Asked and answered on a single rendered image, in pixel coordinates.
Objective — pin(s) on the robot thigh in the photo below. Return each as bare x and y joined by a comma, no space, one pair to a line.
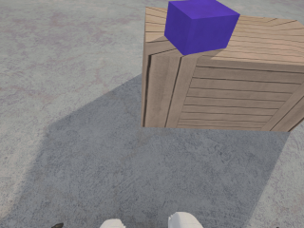
183,220
113,223

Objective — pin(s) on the robot left thigh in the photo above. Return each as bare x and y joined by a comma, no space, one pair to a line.
113,223

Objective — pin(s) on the pedestal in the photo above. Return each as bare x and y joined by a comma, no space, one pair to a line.
256,83

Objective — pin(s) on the carton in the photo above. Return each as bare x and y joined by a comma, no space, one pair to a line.
195,26

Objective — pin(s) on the robot right thigh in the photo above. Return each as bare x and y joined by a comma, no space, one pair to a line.
183,220

